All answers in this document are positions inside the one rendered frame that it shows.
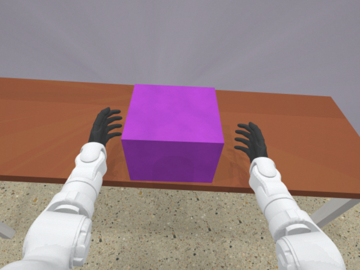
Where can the robot right upper arm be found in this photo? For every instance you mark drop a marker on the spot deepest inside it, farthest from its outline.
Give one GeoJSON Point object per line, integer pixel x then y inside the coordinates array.
{"type": "Point", "coordinates": [307, 251]}

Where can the robot left forearm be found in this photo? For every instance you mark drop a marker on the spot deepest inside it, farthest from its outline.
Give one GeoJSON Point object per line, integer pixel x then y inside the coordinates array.
{"type": "Point", "coordinates": [81, 189]}

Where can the robot right forearm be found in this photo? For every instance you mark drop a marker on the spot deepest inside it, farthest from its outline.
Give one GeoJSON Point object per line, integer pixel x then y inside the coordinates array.
{"type": "Point", "coordinates": [278, 206]}

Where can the table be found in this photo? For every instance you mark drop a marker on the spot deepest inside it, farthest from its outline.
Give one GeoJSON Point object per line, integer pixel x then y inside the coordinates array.
{"type": "Point", "coordinates": [45, 123]}

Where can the robot right hand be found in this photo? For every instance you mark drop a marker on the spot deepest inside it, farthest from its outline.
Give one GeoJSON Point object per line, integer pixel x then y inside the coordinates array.
{"type": "Point", "coordinates": [256, 146]}

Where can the robot left hand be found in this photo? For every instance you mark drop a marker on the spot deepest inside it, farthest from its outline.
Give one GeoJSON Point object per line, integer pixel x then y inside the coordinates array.
{"type": "Point", "coordinates": [100, 129]}

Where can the carton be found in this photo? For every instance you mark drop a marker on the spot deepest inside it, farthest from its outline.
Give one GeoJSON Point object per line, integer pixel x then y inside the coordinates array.
{"type": "Point", "coordinates": [172, 134]}

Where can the robot left upper arm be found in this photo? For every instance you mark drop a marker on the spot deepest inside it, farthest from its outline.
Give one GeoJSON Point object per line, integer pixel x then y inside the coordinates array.
{"type": "Point", "coordinates": [58, 241]}

